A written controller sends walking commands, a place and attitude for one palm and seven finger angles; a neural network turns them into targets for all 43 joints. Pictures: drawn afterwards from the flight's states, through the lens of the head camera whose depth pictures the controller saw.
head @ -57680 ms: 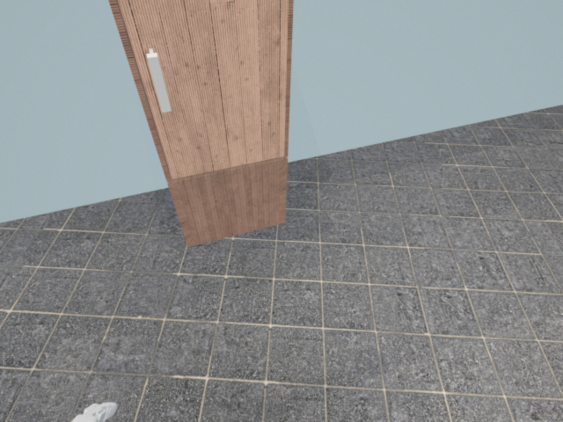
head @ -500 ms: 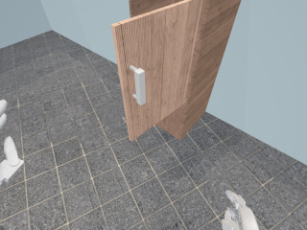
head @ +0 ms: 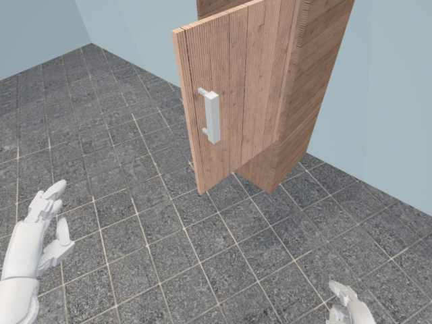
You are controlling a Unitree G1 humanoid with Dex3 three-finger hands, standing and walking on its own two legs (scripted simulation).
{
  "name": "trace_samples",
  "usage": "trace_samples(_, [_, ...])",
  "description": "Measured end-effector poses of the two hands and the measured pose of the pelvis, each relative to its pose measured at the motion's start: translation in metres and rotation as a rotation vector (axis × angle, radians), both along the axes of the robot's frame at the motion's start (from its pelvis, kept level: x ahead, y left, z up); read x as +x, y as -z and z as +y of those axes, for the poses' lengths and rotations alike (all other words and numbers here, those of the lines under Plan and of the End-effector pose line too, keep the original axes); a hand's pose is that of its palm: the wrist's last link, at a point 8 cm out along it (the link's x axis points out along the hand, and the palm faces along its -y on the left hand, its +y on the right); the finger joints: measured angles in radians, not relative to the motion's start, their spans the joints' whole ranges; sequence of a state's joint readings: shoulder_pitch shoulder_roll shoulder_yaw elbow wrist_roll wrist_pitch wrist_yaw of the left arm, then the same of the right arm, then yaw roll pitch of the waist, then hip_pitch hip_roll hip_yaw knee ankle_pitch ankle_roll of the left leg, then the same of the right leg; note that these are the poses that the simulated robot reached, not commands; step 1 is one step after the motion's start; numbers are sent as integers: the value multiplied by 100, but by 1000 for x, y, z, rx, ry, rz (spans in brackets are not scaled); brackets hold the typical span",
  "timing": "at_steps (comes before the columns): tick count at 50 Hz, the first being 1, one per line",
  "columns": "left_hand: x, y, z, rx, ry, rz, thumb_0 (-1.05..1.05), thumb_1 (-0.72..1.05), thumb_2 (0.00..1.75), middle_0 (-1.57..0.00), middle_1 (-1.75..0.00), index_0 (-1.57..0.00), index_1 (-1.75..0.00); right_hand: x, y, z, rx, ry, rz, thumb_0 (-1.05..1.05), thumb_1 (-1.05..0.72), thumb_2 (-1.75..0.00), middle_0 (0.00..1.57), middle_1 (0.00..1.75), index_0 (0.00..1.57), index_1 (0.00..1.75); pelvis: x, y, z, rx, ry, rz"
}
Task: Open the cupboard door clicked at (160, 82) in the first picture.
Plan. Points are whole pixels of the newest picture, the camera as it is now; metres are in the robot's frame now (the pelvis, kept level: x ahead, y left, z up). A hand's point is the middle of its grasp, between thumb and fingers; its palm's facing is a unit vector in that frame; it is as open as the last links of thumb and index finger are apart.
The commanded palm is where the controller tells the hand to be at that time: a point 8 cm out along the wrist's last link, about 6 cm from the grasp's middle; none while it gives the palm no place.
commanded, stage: let the arm hang, fingers relaxed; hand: left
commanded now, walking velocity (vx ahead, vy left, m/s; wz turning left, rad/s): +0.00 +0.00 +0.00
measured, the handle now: (208, 115) +0.61 +0.07 +0.03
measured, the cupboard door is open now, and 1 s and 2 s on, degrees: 82 82 82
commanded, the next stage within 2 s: look to check the result in 1.02 s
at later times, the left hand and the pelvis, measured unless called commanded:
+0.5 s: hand out of the picture +0.01 +0.19 -0.16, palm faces +0.02 -0.96 -0.28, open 7.2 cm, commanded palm none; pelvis -0.01 -0.03 +0.00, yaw +1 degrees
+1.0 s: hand out of the picture +0.07 +0.18 -0.16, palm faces +0.01 -0.97 -0.25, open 7.4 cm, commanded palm none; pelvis +0.01 -0.02 +0.01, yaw +1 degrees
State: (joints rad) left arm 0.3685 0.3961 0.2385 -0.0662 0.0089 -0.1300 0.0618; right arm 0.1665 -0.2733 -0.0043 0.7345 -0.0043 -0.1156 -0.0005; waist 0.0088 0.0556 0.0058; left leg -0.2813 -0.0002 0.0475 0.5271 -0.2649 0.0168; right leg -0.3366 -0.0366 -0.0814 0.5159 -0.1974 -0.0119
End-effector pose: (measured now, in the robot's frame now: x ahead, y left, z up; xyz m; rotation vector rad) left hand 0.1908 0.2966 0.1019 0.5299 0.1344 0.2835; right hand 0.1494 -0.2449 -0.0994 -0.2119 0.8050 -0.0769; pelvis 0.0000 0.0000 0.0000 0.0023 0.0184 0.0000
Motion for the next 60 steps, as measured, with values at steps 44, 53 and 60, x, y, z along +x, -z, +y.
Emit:
trace_samples(44, [-137, 222, -61, -391, -256, 1062, 1, 91, 90, -20, -30, -20, -30, -134, 41, -15, 7, 121, 555, 0, -91, -89, 20, 30, 20, 30, 3, -9, -19, 5, -11, -48])
trace_samples(53, [-131, 225, -68, -410, -243, 1075, 1, 91, 90, -20, -30, -20, -30, -111, 34, -23, -21, 116, 524, 0, -91, -89, 20, 30, 20, 30, 10, -11, -20, 3, -11, -49])
trace_samples(60, [-135, 224, -61, -399, -265, 1099, 1, 91, 90, -20, -30, -20, -30, -101, 32, -29, -38, 110, 526, 0, -91, -89, 20, 30, 20, 30, 15, -11, -21, 1, -12, -44])
